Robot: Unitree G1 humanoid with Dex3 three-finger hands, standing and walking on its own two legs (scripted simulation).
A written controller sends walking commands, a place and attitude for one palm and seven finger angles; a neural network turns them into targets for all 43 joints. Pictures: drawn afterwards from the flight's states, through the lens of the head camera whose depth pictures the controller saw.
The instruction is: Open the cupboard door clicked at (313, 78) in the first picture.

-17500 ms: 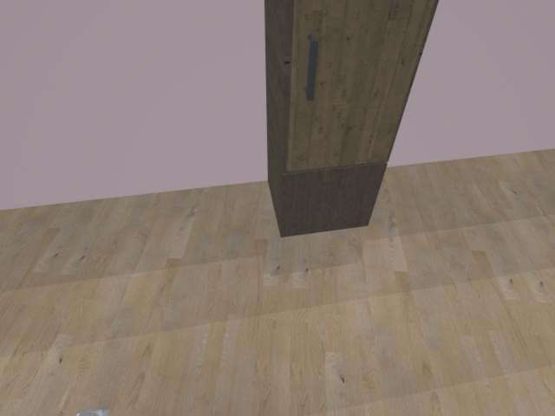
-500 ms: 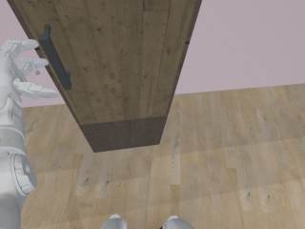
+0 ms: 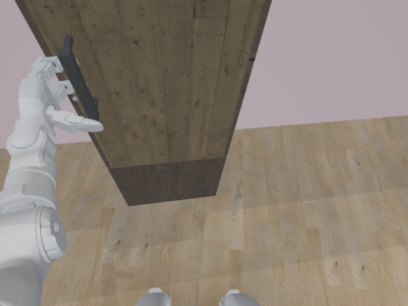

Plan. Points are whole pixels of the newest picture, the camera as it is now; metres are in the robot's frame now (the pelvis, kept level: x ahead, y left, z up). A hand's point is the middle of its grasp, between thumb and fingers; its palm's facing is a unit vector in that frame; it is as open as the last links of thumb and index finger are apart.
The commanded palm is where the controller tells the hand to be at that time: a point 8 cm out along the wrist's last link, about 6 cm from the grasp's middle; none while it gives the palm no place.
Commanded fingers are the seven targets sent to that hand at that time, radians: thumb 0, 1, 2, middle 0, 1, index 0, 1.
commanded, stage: slide the fingers in behind the handle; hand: left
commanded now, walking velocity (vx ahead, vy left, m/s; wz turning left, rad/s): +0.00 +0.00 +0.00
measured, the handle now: (82, 82) +0.53 +0.22 +0.10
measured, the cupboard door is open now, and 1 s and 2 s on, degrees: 0 0 13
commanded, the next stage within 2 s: close the thumb around the handle in 0.64 s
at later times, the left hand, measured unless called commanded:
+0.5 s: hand (86, 98) +0.49 +0.21 +0.10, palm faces +0.10 -0.99 -0.01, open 13.8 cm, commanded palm +0.46 +0.25 +0.10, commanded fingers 0.00 -0.50 0.30 -0.30 -1.20 -0.30 -1.20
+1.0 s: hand (81, 100) +0.48 +0.22 +0.10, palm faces +0.09 -1.00 +0.00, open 12.1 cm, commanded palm +0.46 +0.26 +0.10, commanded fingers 0.00 0.28 0.64 -0.36 -1.28 -0.36 -1.28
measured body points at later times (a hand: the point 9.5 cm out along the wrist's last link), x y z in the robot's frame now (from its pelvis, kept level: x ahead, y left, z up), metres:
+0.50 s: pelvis -0.01 +0.00 +0.00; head +0.09 +0.01 +0.44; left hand +0.47 +0.26 +0.11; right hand +0.00 -0.27 -0.11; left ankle +0.01 +0.10 -0.69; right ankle -0.01 -0.12 -0.69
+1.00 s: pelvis +0.00 +0.00 +0.00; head +0.08 +0.02 +0.44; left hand +0.47 +0.27 +0.11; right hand +0.02 -0.27 -0.11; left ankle +0.01 +0.10 -0.69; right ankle -0.01 -0.12 -0.69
